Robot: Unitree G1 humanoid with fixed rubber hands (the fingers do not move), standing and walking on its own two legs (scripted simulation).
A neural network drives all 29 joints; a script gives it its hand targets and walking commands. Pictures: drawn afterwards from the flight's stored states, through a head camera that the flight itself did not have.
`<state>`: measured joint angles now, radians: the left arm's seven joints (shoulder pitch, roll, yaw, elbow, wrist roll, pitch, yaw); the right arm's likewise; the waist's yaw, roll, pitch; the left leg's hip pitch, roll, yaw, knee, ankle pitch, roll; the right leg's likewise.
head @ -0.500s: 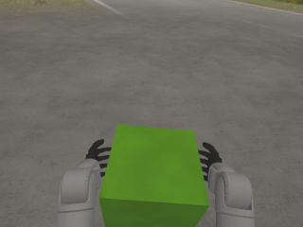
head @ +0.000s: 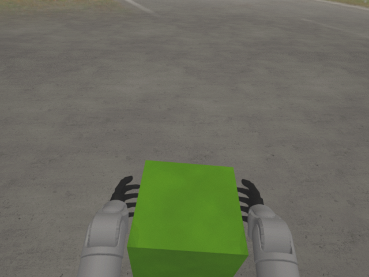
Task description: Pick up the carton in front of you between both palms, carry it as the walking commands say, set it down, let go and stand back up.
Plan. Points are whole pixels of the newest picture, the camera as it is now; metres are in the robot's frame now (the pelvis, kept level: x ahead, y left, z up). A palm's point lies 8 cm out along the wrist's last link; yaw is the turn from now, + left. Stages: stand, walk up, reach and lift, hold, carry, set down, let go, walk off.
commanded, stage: carry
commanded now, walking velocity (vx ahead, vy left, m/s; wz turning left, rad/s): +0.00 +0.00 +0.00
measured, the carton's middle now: (184, 228) +0.28 +0.01 -0.03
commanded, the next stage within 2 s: hold in 0.50 s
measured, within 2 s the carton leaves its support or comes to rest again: neither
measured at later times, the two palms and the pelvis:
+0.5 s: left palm (119, 212) +0.27 +0.15 +0.04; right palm (256, 216) +0.27 -0.15 +0.05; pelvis -0.02 +0.00 +0.00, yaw +0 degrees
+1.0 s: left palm (111, 225) +0.23 +0.15 +0.05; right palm (259, 228) +0.24 -0.14 +0.06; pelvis -0.06 +0.01 +0.01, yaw +0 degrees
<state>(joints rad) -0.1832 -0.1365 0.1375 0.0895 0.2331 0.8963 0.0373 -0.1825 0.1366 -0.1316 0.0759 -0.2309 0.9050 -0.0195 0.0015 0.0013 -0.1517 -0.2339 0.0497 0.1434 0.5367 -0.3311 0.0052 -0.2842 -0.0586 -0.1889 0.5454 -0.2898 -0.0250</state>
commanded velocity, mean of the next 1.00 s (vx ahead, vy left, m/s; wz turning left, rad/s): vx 0.00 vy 0.00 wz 0.00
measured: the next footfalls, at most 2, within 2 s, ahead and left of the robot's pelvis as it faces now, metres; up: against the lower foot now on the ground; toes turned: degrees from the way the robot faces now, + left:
none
